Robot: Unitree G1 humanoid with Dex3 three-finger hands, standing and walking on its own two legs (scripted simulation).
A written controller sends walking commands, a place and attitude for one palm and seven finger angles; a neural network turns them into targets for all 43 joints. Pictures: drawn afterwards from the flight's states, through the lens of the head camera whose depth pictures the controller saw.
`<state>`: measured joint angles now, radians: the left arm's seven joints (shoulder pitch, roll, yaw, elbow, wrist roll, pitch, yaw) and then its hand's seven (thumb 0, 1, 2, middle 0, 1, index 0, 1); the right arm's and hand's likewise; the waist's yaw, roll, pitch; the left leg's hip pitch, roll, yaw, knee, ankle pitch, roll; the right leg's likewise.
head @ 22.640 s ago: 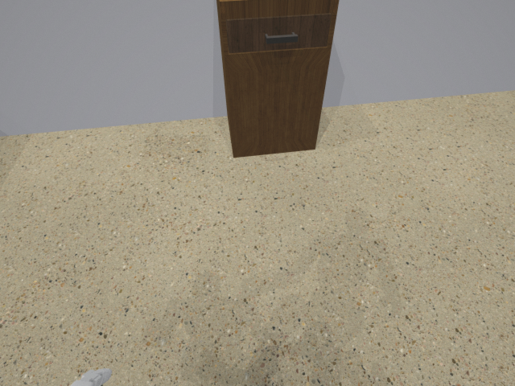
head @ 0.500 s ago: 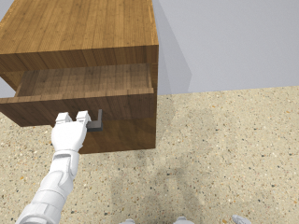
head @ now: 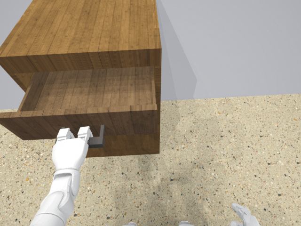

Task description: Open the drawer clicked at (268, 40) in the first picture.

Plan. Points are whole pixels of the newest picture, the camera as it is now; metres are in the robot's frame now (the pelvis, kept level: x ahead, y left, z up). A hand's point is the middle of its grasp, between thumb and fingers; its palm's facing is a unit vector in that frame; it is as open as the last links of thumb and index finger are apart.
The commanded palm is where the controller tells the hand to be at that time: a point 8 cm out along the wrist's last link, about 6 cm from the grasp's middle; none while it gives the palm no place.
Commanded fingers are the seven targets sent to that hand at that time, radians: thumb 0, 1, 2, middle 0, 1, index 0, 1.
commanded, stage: pull the drawer open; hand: left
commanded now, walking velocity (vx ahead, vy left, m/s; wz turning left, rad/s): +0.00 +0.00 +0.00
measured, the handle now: (81, 136) +0.37 +0.23 -0.02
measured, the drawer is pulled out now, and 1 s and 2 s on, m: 0.18 0.30 0.30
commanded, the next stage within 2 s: open the thumb to release the handle in 1.20 s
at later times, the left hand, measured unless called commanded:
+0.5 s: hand (75, 178) +0.25 +0.23 -0.04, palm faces -0.04 -0.06 -1.00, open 5.9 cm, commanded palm +0.21 +0.23 +0.01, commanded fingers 0.00 0.90 0.90 -0.40 -1.35 -0.40 -1.35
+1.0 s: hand (71, 202) +0.19 +0.22 -0.04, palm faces -0.04 -0.06 -1.00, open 5.9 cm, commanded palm +0.15 +0.21 +0.01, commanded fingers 0.00 0.90 0.90 -0.40 -1.35 -0.40 -1.35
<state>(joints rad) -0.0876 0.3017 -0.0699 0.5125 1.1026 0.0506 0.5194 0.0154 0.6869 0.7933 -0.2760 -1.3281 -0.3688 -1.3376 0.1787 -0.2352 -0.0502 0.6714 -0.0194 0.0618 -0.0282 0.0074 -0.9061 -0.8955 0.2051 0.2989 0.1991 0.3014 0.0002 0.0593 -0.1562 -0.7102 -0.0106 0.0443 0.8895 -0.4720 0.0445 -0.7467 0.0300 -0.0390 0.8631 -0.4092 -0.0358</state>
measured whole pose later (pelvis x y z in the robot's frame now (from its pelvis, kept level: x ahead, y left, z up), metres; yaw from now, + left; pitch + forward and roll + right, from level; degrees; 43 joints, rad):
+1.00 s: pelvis +0.00 -0.01 -0.01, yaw +0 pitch +14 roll +0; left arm 0.41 0.28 -0.09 0.09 1.11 0.04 0.56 0.03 0.68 0.78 -0.26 -1.31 -0.39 -1.33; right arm 0.10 -0.22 -0.02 0.59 -0.05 0.05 0.01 0.01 -0.91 -0.90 0.21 0.30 0.20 0.30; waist 0.05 0.05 -0.15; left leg -0.70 -0.01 0.05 0.97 -0.52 0.03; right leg -0.75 0.03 -0.04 0.97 -0.46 -0.05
